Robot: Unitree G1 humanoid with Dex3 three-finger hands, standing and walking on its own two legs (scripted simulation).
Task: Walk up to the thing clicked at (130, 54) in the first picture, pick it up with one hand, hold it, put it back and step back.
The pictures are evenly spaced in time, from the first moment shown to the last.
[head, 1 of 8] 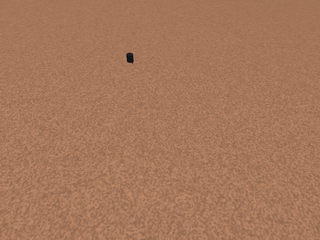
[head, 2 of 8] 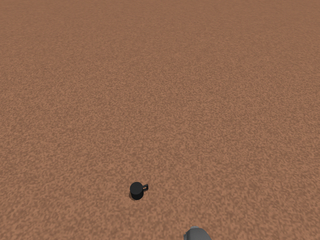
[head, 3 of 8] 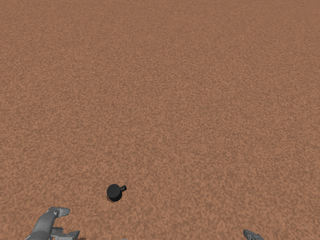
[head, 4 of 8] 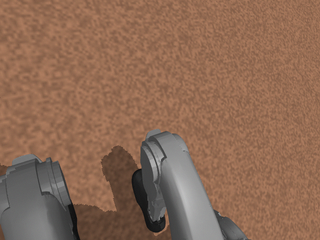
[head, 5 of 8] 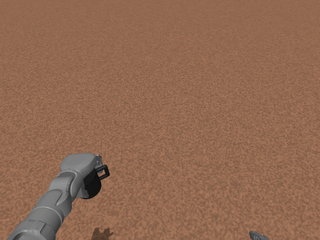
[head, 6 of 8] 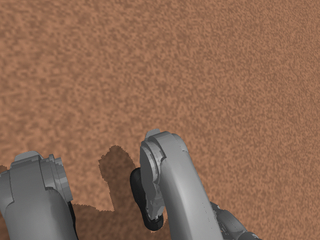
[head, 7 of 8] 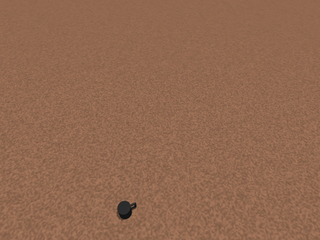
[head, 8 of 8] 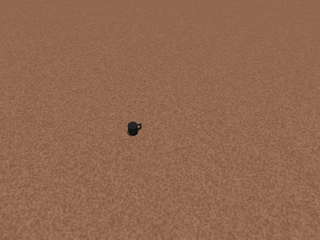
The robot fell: no
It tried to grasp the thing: yes
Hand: left
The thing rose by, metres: 0.66
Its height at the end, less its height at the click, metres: +0.00
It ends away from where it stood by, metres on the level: 0.02
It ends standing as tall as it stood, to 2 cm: yes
